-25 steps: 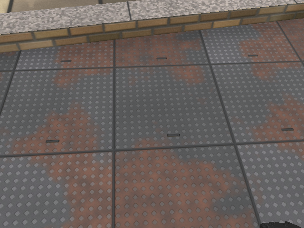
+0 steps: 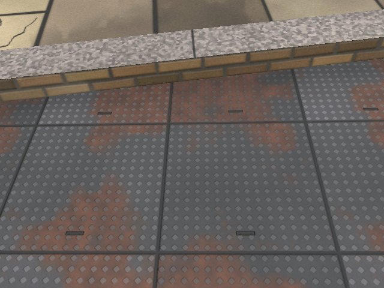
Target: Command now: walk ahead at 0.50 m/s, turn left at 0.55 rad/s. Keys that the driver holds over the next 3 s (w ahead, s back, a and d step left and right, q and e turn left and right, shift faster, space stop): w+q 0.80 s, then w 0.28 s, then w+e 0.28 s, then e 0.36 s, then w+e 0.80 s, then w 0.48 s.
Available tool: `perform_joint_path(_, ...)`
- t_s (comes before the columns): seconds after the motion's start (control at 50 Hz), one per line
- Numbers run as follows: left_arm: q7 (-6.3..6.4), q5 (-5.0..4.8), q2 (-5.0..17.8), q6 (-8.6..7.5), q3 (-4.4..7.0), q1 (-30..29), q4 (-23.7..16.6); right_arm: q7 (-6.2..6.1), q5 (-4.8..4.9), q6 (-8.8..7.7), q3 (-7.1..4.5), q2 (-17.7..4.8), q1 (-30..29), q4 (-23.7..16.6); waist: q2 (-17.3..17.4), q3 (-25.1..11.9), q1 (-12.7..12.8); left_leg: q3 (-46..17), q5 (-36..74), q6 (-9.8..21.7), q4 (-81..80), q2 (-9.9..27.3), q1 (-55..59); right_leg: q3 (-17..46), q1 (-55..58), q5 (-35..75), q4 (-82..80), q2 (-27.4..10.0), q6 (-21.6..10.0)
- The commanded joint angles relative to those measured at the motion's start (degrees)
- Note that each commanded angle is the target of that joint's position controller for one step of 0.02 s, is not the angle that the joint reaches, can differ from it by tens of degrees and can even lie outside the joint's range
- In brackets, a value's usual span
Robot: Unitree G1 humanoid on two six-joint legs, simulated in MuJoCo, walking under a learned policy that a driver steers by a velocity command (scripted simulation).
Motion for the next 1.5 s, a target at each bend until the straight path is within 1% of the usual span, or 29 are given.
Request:
perform_joint_path(0.02, 0.46, -0.40, 5.4, -0.12, 1.80, 8.0, 0.1, 0.85, -0.98, 0.39, -0.72, -3.1, -0.7, -3.5, -6.4, 1.2, 3.9, -0.6, 5.9, -0.8, 6.5, 7.5, -19.8, 19.4, 15.3, -5.3, -20.2, -16.8, -5.6)
perform_joint_path(0.1, 0.25, -1.36, 5.8, -1.95, 2.26, 11.5, 2.2, 1.87, -0.98, 1.98, -0.46, -2.3, -4.6, -5.4, -6.5, -0.9, 2.9, 0.6, 12.0, -2.8, 5.9, 8.3, -20.2, 8.4, 16.3, 12.7, -21.1, -15.2, -5.6)
perform_joint_path(0.18, -0.11, -1.02, 5.7, -2.00, 2.41, 14.4, 3.7, 2.88, -0.84, 2.17, 0.26, -1.5, -12.2, -8.4, -6.1, 0.8, 3.8, 2.3, 19.6, -3.9, -1.4, 8.9, -23.7, 1.0, 17.5, 16.3, -22.5, -14.2, -5.9)
perform_joint_path(0.32, 0.11, -0.86, 8.5, -1.39, 3.11, 19.2, 6.1, 4.17, -1.25, 1.79, 1.57, -1.3, -23.0, -12.9, -6.5, 3.7, 6.1, 9.3, 20.5, -0.4, -19.3, 7.4, -17.0, -7.2, 21.4, 23.1, -20.1, -15.6, -4.6)
perform_joint_path(0.38, 0.71, -0.70, 10.7, -0.15, 3.49, 20.5, 7.1, 3.40, -1.73, 1.62, 1.06, -2.6, -19.8, -12.5, -7.8, 0.8, 4.1, 12.7, 11.6, 3.2, -22.4, 2.7, -9.9, -10.7, 26.0, 47.1, -8.9, -16.1, -3.6)
perform_joint_path(0.42, 0.79, -0.85, 11.5, 1.00, 3.54, 20.4, 6.7, 2.28, -2.07, 0.62, -0.52, -5.1, -4.8, -7.8, -5.2, -7.8, -2.3, 11.9, 12.3, 6.6, -28.7, -1.2, 8.8, -12.9, 20.7, 46.6, 13.1, -14.8, -2.2)
perform_joint_path(0.44, 0.35, -1.47, 8.5, 0.91, 2.69, 21.3, 4.3, 1.23, -2.63, 0.51, -2.40, -10.9, 2.6, -6.4, 2.7, -14.6, -4.6, -5.5, 2.0, 11.0, -31.6, 10.8, 26.2, -13.3, 3.4, 24.9, 31.9, -12.1, 0.3)
perform_joint_path(0.46, -0.75, -1.39, 5.6, 0.26, 2.39, 19.2, 0.0, 0.80, -0.75, 1.10, -3.41, -15.8, 0.6, -7.9, 13.5, -18.9, -1.7, -37.0, 3.2, 17.8, -40.3, 24.8, 36.9, -6.7, -17.2, -19.0, 49.5, 0.1, 3.4)
perform_joint_path(0.48, -0.90, -0.84, 10.1, -0.36, 3.24, 11.9, -1.4, 0.22, -0.11, 1.76, -3.20, -14.8, 1.5, -7.7, 3.6, -14.9, -4.1, -33.0, 11.0, 16.8, -42.0, 23.7, 34.7, 2.3, -23.2, -15.0, 50.6, -2.3, 2.7)
perform_joint_path(0.52, -0.97, -1.69, 7.6, -1.32, 2.55, 12.0, -0.8, -0.52, 0.29, 1.18, -1.76, -9.2, -3.8, -6.9, -1.6, -3.2, 1.1, -19.2, 26.2, 13.2, -42.4, 19.2, 19.6, 2.9, -19.5, -7.0, 40.8, -6.9, 1.8)
perform_joint_path(0.56, -0.95, 0.37, 7.0, 0.58, 2.52, 14.2, -0.2, -0.78, 0.81, 0.12, -0.82, -6.7, -6.9, -7.2, -1.1, -2.0, 4.7, -13.0, 33.9, 11.3, -43.4, 14.4, 12.2, 3.5, -12.9, -6.4, 35.4, -7.9, 2.8)
perform_joint_path(0.6, -1.36, 0.89, 6.3, 2.23, 2.57, 14.4, -0.6, -0.51, 1.23, -1.07, -0.70, -6.9, -5.7, -6.9, -0.5, -2.4, 5.5, -11.5, 36.5, 11.7, -44.3, 12.6, 10.1, 2.6, -11.7, -6.0, 32.6, -7.2, 4.0)
perform_joint_path(0.7, -1.73, 0.55, 6.0, 2.98, 2.39, 2.9, -4.8, -0.37, 0.93, -1.46, -0.97, -8.2, 0.7, -5.5, 0.8, 1.4, 2.2, -13.0, 31.5, 10.1, -47.0, 11.0, 10.1, 1.9, -18.6, 4.0, 20.7, -6.3, 5.8)
perform_joint_path(0.86, -2.57, -0.34, 5.5, 1.66, 1.06, -9.2, -9.8, -1.51, 0.20, -1.45, -0.62, -8.2, 8.1, -3.8, 2.6, 1.8, -2.1, -15.0, 42.1, 7.7, -42.4, 12.1, 19.5, 1.3, -17.5, 10.9, 4.3, -2.1, 3.3)
perform_joint_path(0.9, -2.49, -0.35, 6.3, 1.23, 1.17, -6.3, -9.5, -1.95, 0.08, -1.69, -0.50, -8.5, 7.0, -3.7, 3.1, 1.7, -0.1, -15.0, 46.3, 5.9, -41.1, 13.1, 19.1, 1.3, -10.4, 9.1, 0.4, -1.1, 1.2)
perform_joint_path(0.94, -1.62, -0.44, 8.6, 0.66, 2.25, 3.9, -6.2, -1.86, -0.11, -2.07, -0.65, -9.9, 5.1, -3.6, 2.9, -2.6, 4.5, -13.0, 60.4, 3.8, -31.5, 11.6, 18.1, -0.1, 3.7, 4.0, -1.9, 2.2, -1.3)
perform_joint_path(0.96, -0.88, -0.28, 10.0, 0.05, 2.87, 12.2, -4.0, -1.49, -0.03, -2.30, -0.55, -10.0, 4.4, -3.5, 0.9, -7.0, 8.8, -10.4, 58.5, 2.7, -20.7, 8.8, 14.7, 0.8, 14.7, 5.4, -4.9, 0.8, -2.8)
perform_joint_path(0.98, 0.13, 0.86, 14.0, -0.33, 3.71, 21.3, -3.3, -1.13, 0.11, -2.69, 0.48, -6.2, 5.4, -5.1, -4.8, -14.9, 11.4, -7.8, 40.6, 1.7, -4.4, 5.6, 6.2, 14.8, 27.8, -3.2, -5.3, -11.9, -5.7)
perform_joint_path(1.0, -0.16, 1.17, 18.8, 0.20, 5.01, 21.8, -2.2, -0.97, 1.89, -2.41, 0.90, -2.4, 14.1, -4.8, -19.3, -19.3, 6.7, -2.9, -3.1, -0.6, 12.3, -5.1, -10.4, 42.8, 37.5, -4.3, -12.7, -24.9, -13.8)
perform_joint_path(1.02, -0.81, -0.64, 13.3, 0.78, 4.11, 17.4, -2.7, -1.39, -0.38, -2.04, 0.54, -6.8, 10.9, -3.7, -8.7, -12.5, 5.5, -5.6, -1.2, 0.3, 16.0, -0.9, -15.4, 44.8, 30.7, -10.0, -15.5, -22.7, -12.8)
perform_joint_path(1.04, -1.03, -1.12, 9.4, 0.71, 3.18, 12.5, -3.4, -0.96, -0.46, -1.97, 0.41, -6.8, 5.9, -4.4, -3.9, -5.3, 4.6, -5.2, 4.1, 0.1, 14.8, 1.3, -15.6, 34.8, 22.8, -8.7, -16.2, -20.4, -11.9)
perform_joint_path(1.08, -1.07, -0.71, 6.5, 0.14, 2.26, 10.7, -2.4, -0.25, -0.81, -1.62, 0.78, -5.6, 1.5, -5.5, -3.4, -1.2, 3.5, -3.7, 7.4, -0.3, 10.3, 4.3, -14.1, 23.0, 15.6, 2.9, -18.1, -15.3, -9.7)
perform_joint_path(1.12, -1.34, -1.32, 6.3, -0.63, 1.95, 12.6, -0.1, 0.49, -1.68, -0.81, 1.17, -4.4, 1.5, -5.8, -6.6, -1.5, 2.1, -1.5, 7.9, -1.4, 7.0, 5.6, -11.7, 18.3, 13.2, 11.5, -19.2, -12.4, -9.5)
perform_joint_path(1.18, -1.63, -2.08, 7.3, -1.21, 2.24, 15.9, 2.0, 1.04, -2.13, -0.48, 1.91, -2.9, -2.7, -7.2, -6.2, -1.0, 2.2, 1.8, 9.8, -3.6, 1.7, 7.4, -14.9, 15.9, 13.3, 16.0, -21.0, -11.0, -11.4)
perform_joint_path(1.36, -1.18, -1.72, 9.7, -0.09, 3.36, 22.6, 4.8, 0.78, -0.61, -1.35, 3.68, -2.3, -21.2, -13.3, -6.2, 0.6, 6.5, 4.6, 21.9, -6.9, -22.8, 5.9, -10.5, 14.7, 13.1, 19.7, -18.5, -8.9, -9.1)
perform_joint_path(1.44, -0.58, -2.11, 10.2, 0.76, 3.91, 20.2, 4.1, -0.99, -0.93, -3.32, 2.58, -5.0, -10.9, -10.6, -5.0, -3.3, 1.6, 3.4, 23.7, -4.1, -33.7, 3.7, 4.8, 14.9, 13.3, 32.4, -2.3, -5.3, -4.4)
perform_joint_path(1.46, -0.64, -2.92, 8.5, 0.49, 3.57, 19.6, 2.7, -1.73, -2.05, -4.23, 1.64, -8.3, -4.4, -9.7, -1.5, -8.9, -0.9, -2.2, 28.0, -2.0, -34.1, 11.0, 16.4, 13.0, 7.4, 23.4, 8.6, -2.0, -2.6)
perform_joint_path(1.48, -0.22, -3.18, 3.8, 0.45, 2.58, 22.3, 0.3, -2.29, -2.83, -4.00, 0.75, -13.0, 1.3, -10.1, 8.4, -16.8, -1.0, -14.9, 47.6, 0.8, -30.2, 27.8, 29.2, 7.5, -2.3, -10.8, 23.0, 3.1, -1.4)
perform_joint_path(1.5, 0.67, -3.69, 5.5, 1.72, 3.21, 27.8, 0.5, -2.07, -1.07, -2.35, -0.23, -14.3, 0.2, -10.2, 15.7, -21.9, 1.0, -27.6, 51.4, 8.0, -33.3, 34.0, 30.3, 3.9, -9.5, -26.3, 33.5, 6.3, -1.2)
Next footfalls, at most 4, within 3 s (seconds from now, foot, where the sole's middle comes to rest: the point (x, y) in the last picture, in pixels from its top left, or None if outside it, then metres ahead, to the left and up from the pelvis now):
0.42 left None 0.33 0.15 -0.77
0.96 right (156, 235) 0.70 0.16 -0.77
1.46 left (79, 217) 0.80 0.46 -0.77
1.96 right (135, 199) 0.86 0.24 -0.77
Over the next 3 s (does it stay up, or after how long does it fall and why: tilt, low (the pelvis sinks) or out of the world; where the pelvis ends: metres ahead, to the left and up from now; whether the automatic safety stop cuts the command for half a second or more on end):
stays up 1.28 0.26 0.00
